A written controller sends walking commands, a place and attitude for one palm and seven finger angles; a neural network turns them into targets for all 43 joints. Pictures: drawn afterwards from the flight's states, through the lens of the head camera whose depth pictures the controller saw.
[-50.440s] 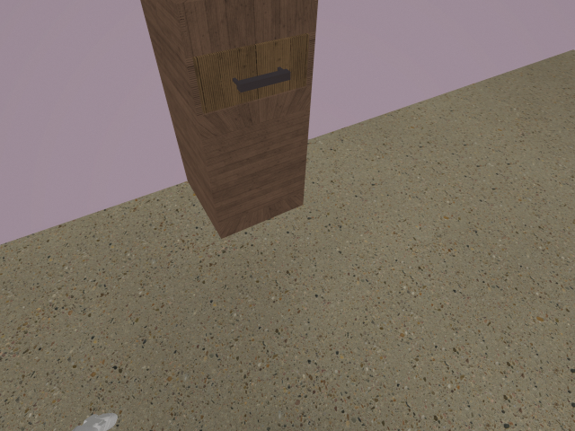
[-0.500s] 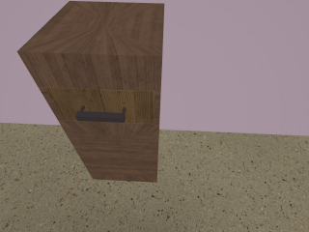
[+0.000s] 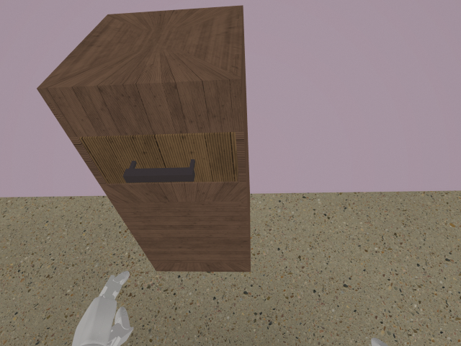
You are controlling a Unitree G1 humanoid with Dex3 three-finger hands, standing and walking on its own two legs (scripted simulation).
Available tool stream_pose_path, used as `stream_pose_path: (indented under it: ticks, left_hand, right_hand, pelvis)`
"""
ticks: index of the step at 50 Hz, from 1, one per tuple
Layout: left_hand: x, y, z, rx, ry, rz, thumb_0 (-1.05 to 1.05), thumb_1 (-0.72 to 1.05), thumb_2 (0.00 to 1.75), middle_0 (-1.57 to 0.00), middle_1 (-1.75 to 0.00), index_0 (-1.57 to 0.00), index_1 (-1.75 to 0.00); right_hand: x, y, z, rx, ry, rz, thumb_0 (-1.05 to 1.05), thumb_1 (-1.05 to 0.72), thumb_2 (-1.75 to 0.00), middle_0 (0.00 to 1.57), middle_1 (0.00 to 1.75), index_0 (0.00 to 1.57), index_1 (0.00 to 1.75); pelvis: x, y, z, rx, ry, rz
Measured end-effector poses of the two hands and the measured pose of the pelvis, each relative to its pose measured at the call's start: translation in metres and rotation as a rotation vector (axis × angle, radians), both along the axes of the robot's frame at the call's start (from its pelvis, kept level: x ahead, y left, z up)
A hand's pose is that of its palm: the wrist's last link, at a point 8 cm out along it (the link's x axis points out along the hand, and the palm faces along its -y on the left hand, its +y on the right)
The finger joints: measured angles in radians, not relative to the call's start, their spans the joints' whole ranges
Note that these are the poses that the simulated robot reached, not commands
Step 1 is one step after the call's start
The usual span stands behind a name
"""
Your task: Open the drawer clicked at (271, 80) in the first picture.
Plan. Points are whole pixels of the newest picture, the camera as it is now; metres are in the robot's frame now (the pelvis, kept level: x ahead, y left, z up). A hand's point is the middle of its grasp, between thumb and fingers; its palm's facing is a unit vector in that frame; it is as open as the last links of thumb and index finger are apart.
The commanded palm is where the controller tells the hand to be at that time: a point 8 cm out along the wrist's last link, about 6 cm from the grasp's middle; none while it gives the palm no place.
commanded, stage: raise the hand with hooked fingers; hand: left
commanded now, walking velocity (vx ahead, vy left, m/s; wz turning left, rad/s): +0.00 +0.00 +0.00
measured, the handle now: (161, 169) +0.54 +0.22 -0.04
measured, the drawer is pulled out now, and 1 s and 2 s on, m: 0.00 0.00 0.00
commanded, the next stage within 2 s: move the hooked fingers above the handle in 1.70 s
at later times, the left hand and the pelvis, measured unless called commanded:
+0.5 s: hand (115, 284) +0.23 +0.23 -0.01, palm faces +0.18 -0.09 -0.98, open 10.2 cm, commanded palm +0.19 +0.23 +0.03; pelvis -0.01 +0.00 -0.04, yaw +1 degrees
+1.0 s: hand (107, 238) +0.29 +0.25 +0.04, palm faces +0.11 -0.09 -0.99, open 13.0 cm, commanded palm +0.26 +0.24 +0.10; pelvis +0.01 +0.01 -0.01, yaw +0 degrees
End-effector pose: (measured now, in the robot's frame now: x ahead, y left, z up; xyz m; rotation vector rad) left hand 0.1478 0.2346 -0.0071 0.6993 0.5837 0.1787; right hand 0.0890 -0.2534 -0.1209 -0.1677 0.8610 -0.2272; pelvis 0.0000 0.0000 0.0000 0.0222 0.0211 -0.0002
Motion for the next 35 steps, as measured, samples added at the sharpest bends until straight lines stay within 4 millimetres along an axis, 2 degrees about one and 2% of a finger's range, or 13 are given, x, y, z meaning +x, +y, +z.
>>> stream_pose_path:
  ticks: [3,4,6,9,11,15,18,22,27,30,35]
  left_hand:
    - [0.047,-0.024,0.03,0.215,-0.195,-0.201,0.04,0.82,0.85,-0.21,-0.38,-0.21,-0.38]
    - [0.056,-0.033,0.034,0.269,-0.239,-0.252,0.03,0.8,0.84,-0.21,-0.39,-0.21,-0.39]
    - [0.06,-0.049,0.034,0.347,-0.289,-0.332,0.02,0.75,0.82,-0.21,-0.42,-0.21,-0.42]
    - [0.044,-0.062,0.018,0.409,-0.287,-0.401,0.01,0.68,0.79,-0.22,-0.46,-0.22,-0.46]
    - [0.025,-0.06,0.004,0.453,-0.25,-0.412,0.01,0.62,0.77,-0.22,-0.49,-0.22,-0.49]
    - [-0.008,-0.036,-0.011,0.597,-0.176,-0.387,0.0,0.52,0.73,-0.24,-0.55,-0.24,-0.55]
    - [-0.009,-0.014,-0.003,0.722,-0.21,-0.357,0.0,0.44,0.7,-0.26,-0.6,-0.26,-0.6]
    - [0.022,0.0,0.027,0.795,-0.344,-0.315,0.01,0.34,0.66,-0.27,-0.66,-0.27,-0.66]
    - [0.064,-0.009,0.057,0.759,-0.376,-0.293,0.01,0.23,0.61,-0.27,-0.73,-0.27,-0.73]
    - [0.075,-0.013,0.06,0.724,-0.312,-0.327,0.0,0.16,0.58,-0.27,-0.78,-0.27,-0.77]
    - [0.075,-0.006,0.053,0.703,-0.216,-0.396,0.0,0.05,0.53,-0.28,-0.85,-0.28,-0.85]
  right_hand:
    - [0.044,-0.005,0.018,-0.029,-0.154,0.065,0.02,-0.92,-0.9,0.2,0.3,0.2,0.3]
    - [0.056,-0.006,0.024,-0.033,-0.187,0.082,0.02,-0.92,-0.9,0.2,0.3,0.2,0.3]
    - [0.078,-0.006,0.036,-0.037,-0.22,0.113,0.01,-0.91,-0.9,0.2,0.3,0.2,0.3]
    - [0.104,-0.001,0.048,-0.04,-0.209,0.173,0.01,-0.91,-0.9,0.2,0.3,0.2,0.3]
    - [0.119,0.005,0.05,-0.047,-0.184,0.223,0.01,-0.91,-0.9,0.2,0.3,0.2,0.3]
    - [0.142,0.022,0.043,-0.046,-0.163,0.305,0.01,-0.91,-0.9,0.2,0.3,0.2,0.3]
    - [0.152,0.039,0.029,-0.027,-0.162,0.347,0.01,-0.91,-0.9,0.2,0.3,0.2,0.3]
    - [0.15,0.061,0.009,0.026,-0.154,0.369,0.01,-0.91,-0.9,0.2,0.3,0.2,0.3]
    - [0.122,0.075,-0.002,0.114,-0.08,0.295,0.01,-0.9,-0.9,0.2,0.3,0.2,0.3]
    - [0.1,0.072,-0.002,0.131,-0.02,0.25,0.01,-0.9,-0.9,0.2,0.3,0.2,0.3]
    - [0.076,0.053,0.001,0.077,0.062,0.208,0.01,-0.9,-0.9,0.21,0.3,0.2,0.3]
  pelvis:
    - [-0.007,0.002,-0.007,0.007,0.04,-0.003]
    - [-0.008,0.003,-0.009,0.01,0.053,-0.013]
    - [-0.008,0.002,-0.012,0.018,0.081,-0.036]
    - [-0.008,-0.001,-0.018,0.03,0.113,-0.053]
    - [-0.009,-0.003,-0.021,0.03,0.126,-0.051]
    - [-0.01,-0.006,-0.031,0.018,0.146,-0.03]
    - [-0.012,-0.006,-0.04,0.007,0.156,-0.005]
    - [-0.014,-0.003,-0.046,-0.007,0.15,0.019]
    - [-0.01,0.003,-0.036,-0.01,0.125,0.007]
    - [-0.005,0.005,-0.025,-0.001,0.11,-0.012]
    - [0.002,0.007,-0.015,-0.004,0.088,-0.018]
